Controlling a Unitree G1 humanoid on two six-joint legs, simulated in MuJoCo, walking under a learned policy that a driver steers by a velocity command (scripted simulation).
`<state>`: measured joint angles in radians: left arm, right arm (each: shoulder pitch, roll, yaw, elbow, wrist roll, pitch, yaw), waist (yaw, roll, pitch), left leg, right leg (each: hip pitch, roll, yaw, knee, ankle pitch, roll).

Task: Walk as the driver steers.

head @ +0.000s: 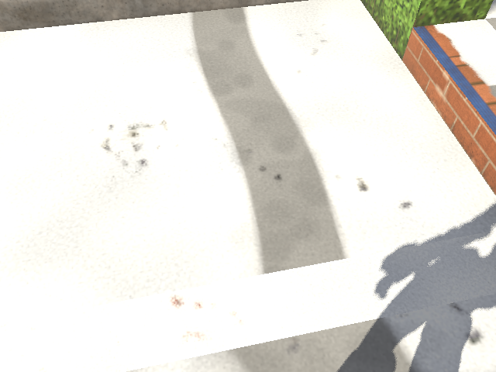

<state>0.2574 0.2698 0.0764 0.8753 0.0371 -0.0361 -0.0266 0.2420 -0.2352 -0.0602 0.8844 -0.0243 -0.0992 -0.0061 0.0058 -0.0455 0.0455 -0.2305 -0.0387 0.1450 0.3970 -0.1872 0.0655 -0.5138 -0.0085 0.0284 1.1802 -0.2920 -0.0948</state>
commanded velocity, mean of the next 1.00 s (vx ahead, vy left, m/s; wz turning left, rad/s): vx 0.50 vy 0.00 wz -0.22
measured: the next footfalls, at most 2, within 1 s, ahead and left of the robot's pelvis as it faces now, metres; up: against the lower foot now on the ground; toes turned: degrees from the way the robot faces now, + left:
right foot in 0.32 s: +0.32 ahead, -0.13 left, +0.00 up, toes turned -13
left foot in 0.88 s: +0.67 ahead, -0.02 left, +0.00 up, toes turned -6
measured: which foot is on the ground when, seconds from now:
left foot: down 0.00-0.32, up 0.34-0.86, down 0.88-1.00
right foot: up 0.00-0.30, down 0.32-0.88, up 0.90-1.00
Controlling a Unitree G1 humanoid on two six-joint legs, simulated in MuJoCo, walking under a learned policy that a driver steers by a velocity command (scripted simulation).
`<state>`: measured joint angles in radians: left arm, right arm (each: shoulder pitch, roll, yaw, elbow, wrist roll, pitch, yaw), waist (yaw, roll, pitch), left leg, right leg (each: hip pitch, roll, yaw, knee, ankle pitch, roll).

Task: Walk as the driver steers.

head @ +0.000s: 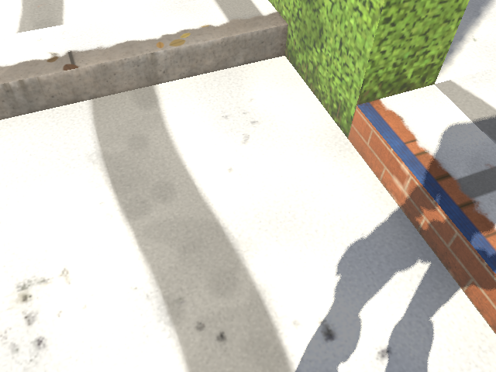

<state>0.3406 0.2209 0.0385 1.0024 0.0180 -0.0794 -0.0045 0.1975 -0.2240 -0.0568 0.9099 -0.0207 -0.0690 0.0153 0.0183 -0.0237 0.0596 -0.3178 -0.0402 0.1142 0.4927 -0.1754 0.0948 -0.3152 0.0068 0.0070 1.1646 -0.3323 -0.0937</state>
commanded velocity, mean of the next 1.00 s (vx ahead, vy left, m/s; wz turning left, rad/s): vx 0.22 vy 0.00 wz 0.27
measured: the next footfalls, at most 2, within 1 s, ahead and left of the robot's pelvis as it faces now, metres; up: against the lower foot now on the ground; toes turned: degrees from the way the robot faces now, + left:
right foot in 0.36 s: +0.28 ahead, -0.10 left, +0.00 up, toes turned -2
left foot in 0.78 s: +0.14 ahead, +0.08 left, +0.00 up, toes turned +16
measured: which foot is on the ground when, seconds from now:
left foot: down 0.00-0.38, up 0.40-0.76, down 0.78-1.00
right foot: up 0.00-0.34, down 0.36-0.78, up 0.80-1.00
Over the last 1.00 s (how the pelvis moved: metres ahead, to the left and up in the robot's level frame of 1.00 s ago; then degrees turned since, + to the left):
0.56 -0.07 -0.01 -11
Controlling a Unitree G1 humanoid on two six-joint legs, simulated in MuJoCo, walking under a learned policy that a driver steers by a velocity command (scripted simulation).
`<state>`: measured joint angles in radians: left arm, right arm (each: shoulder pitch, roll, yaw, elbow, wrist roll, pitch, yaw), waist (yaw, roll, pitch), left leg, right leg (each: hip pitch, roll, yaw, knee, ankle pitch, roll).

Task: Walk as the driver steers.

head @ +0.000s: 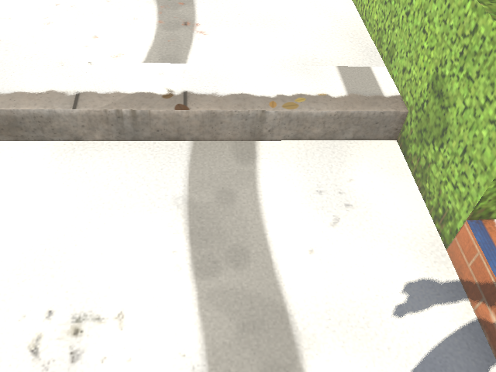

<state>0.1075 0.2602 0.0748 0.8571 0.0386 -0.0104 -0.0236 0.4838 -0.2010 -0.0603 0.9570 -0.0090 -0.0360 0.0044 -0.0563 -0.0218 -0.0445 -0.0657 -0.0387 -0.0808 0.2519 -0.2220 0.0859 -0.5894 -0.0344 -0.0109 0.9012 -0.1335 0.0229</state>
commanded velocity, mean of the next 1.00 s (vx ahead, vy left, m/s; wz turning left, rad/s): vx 0.42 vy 0.00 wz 0.28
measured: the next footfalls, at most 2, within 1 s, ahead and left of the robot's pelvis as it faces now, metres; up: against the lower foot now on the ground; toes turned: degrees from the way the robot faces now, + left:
right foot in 0.28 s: +0.29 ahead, -0.12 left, +0.00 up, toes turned +10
left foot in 0.76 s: +0.51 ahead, +0.15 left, +0.00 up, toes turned +17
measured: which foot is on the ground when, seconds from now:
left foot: down 0.00-0.28, up 0.30-0.74, down 0.76-1.00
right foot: up 0.00-0.26, down 0.28-0.76, up 0.78-1.00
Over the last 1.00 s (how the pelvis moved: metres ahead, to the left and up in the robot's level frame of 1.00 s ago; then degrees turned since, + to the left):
0.19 0.03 0.02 21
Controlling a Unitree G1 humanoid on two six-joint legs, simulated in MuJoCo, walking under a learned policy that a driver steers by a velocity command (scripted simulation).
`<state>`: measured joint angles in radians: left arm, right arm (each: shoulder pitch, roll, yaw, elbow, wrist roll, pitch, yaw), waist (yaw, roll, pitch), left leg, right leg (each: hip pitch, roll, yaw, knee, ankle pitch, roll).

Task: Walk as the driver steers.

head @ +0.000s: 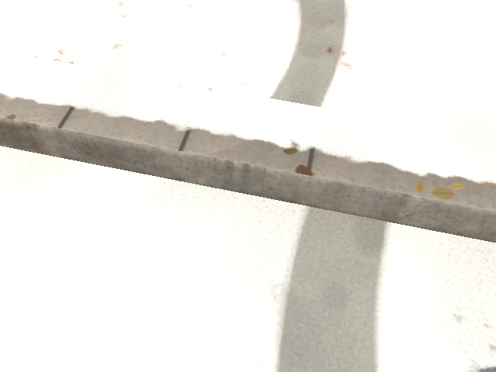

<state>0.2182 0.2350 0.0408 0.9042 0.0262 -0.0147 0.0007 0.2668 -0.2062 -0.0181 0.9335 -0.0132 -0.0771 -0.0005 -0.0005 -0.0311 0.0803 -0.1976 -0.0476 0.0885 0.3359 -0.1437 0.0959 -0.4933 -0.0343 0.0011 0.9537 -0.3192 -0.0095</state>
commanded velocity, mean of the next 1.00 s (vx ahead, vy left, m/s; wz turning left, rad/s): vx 0.04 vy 0.00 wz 0.01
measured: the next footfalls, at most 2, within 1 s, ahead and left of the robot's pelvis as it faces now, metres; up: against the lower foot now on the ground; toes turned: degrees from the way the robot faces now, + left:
right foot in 0.20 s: +0.12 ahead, -0.12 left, +0.00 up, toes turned -2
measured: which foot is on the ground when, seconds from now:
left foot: down 0.00-1.00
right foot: up 0.00-0.18, down 0.20-1.00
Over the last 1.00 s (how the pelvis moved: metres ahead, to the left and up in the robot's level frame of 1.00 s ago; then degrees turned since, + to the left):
0.46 0.07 -0.01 14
